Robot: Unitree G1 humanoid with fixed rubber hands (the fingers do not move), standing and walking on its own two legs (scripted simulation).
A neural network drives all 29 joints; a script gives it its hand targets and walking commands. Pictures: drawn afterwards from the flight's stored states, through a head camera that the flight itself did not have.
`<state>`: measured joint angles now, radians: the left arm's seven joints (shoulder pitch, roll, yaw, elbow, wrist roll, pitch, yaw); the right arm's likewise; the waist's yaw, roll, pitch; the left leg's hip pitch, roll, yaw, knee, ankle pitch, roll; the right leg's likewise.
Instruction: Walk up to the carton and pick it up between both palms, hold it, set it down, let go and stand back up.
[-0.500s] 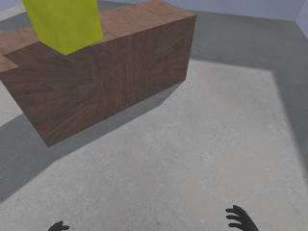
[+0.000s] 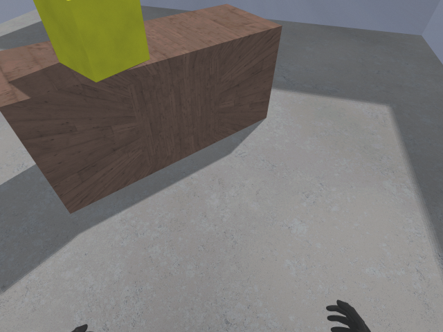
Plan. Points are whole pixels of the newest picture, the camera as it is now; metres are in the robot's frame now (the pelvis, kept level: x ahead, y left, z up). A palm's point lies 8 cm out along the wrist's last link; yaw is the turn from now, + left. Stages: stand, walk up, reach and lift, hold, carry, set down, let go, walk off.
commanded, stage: walk up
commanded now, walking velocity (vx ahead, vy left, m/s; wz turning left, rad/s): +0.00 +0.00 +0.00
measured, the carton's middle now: (95, 26) +1.28 +0.51 +0.06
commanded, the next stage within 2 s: none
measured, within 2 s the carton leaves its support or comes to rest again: neither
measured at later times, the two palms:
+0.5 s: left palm out of the picture +0.08 +0.41 -0.07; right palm (338, 305) +0.21 -0.22 -0.06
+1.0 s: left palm out of the picture +0.16 +0.40 -0.05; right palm (305, 234) +0.37 -0.20 -0.07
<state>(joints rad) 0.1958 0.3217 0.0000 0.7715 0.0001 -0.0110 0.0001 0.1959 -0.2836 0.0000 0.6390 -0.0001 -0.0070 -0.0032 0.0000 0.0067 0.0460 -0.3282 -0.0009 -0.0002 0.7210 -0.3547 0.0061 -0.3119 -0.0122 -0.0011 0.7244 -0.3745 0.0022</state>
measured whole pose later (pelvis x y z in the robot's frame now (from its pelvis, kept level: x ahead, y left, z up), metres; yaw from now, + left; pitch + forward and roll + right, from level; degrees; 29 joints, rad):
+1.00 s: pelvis +0.18 +0.06 +0.01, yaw +22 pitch -1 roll +0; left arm 0.22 0.45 0.00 0.78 0.00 -0.10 -0.05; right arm 0.38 -0.43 -0.04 0.65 0.00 -0.05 0.08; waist 0.00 0.02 0.01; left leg -0.45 0.00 -0.02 0.79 -0.39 0.02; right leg -0.28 -0.10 -0.16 0.60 -0.30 -0.03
